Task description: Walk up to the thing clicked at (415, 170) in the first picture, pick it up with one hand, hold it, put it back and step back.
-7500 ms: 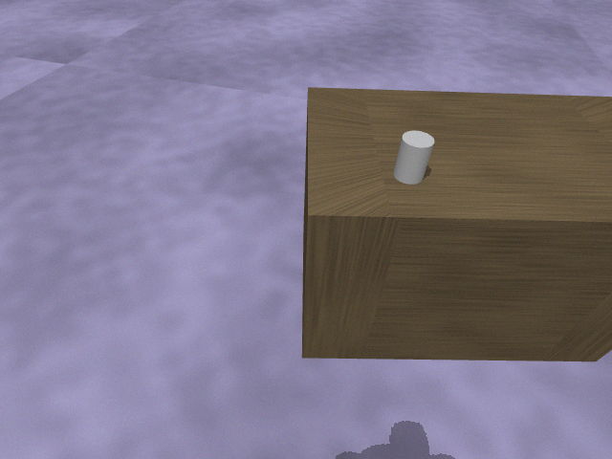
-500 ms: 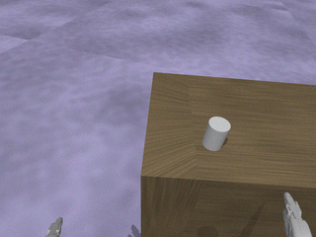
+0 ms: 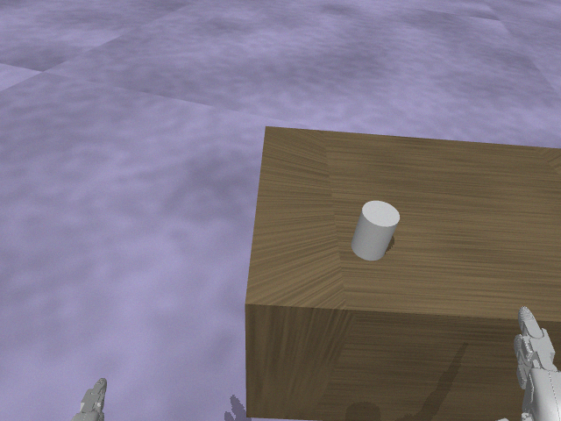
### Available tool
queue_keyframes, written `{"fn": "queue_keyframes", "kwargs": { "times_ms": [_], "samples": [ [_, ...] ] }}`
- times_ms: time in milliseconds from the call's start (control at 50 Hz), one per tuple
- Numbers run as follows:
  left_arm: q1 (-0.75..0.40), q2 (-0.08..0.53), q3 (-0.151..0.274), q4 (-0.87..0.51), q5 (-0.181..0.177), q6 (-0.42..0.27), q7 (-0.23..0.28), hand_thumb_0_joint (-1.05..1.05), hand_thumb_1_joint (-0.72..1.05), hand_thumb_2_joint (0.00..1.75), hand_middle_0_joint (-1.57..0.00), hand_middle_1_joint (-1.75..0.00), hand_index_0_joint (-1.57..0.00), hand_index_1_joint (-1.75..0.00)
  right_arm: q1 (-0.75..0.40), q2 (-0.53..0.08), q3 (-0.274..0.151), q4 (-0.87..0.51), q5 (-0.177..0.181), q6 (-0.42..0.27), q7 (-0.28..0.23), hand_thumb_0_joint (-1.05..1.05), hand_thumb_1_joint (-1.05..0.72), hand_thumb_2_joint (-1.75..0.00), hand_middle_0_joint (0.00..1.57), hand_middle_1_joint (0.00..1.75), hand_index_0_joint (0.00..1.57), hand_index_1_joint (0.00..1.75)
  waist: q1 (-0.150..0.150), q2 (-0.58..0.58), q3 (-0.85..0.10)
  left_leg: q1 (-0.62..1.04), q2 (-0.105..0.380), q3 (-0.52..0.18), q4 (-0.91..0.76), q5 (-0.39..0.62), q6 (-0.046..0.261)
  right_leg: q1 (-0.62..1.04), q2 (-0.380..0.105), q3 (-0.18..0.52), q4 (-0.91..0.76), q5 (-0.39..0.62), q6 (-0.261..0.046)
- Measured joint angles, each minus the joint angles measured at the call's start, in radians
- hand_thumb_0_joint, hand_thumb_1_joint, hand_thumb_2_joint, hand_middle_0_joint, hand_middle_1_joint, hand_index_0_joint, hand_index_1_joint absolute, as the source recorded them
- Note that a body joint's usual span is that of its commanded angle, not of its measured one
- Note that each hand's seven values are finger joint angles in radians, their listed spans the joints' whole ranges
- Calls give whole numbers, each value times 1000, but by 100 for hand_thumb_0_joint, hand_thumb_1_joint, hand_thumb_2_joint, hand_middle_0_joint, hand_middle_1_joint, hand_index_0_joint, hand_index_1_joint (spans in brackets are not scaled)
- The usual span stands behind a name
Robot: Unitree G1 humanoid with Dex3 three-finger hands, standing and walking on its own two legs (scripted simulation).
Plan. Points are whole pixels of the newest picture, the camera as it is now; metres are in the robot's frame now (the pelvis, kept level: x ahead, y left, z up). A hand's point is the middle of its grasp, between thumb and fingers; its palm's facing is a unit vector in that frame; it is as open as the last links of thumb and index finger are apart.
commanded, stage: rise first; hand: right
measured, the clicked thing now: (374, 231) +0.52 -0.21 -0.02
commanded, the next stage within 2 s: go down in 0.38 s
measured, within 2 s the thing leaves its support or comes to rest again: neither
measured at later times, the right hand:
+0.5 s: hand (500, 383) +0.18 -0.25 +0.08, palm faces +0.32 +0.86 -0.39, open 17.3 cm
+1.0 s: hand (518, 309) +0.27 -0.31 +0.10, palm faces +0.27 +0.95 -0.15, open 17.7 cm
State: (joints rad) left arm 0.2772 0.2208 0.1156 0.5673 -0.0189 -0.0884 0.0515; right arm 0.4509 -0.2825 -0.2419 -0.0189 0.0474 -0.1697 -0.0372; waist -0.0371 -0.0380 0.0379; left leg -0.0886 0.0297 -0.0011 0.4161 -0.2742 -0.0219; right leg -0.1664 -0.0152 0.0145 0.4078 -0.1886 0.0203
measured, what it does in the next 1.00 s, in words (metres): stands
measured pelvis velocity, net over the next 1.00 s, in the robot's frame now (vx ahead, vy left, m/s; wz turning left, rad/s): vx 0.00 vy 0.01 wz -0.01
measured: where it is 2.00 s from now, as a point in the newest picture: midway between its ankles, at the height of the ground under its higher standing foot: outside the picture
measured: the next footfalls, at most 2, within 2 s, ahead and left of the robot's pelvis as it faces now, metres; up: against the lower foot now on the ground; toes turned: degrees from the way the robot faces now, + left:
none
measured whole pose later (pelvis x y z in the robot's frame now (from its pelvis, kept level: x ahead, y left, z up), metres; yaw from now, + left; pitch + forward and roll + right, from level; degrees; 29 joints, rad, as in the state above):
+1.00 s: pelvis +0.00 +0.01 +0.00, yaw -1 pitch +0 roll +0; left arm 0.19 0.23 0.06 0.69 -0.03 -0.12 0.13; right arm 0.02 -0.43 -0.51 0.35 0.26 -0.21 0.32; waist 0.00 -0.01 -0.01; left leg -0.17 0.02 0.01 0.48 -0.30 -0.02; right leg -0.26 -0.02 0.03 0.48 -0.22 0.03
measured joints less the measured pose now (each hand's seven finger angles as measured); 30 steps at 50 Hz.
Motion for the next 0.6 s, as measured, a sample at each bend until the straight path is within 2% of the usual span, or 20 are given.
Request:
{"fn": "queue_keyframes", "kwargs": {
  "times_ms": [140, 500, 600],
  "samples": [
    [-9, -6, 21, 33, 4, -10, -5, -1, -55, 6, -7, -6, -5, -6, 2, -6, -10, -23, -1, -20, 7, -1, 51, -5, 6, 6, 5, 6, 0, 1, 5, -2, -1, -2, 3, 3, 0, 0, -1, -2, 1, 4, 0],
    [-25, -12, 33, 68, 7, -28, -10, -1, -55, 8, -6, -7, -5, -7, 11, -14, -30, -74, -2, -66, 14, -1, 51, -5, 6, 6, 6, 6, -6, -7, 6, -8, -1, 1, 5, 2, 2, -7, -1, 1, 1, 4, 2],
    [-35, -9, 31, 88, 24, -21, -13, -1, -53, 7, -6, -7, -6, -6, 17, 7, -54, -91, 1, -102, 23, -1, 50, -6, 6, 6, 5, 6, -3, -4, -12, -19, -2, 3, 19, -8, 2, -19, -2, 3, 16, -6, 3]
  ]
}}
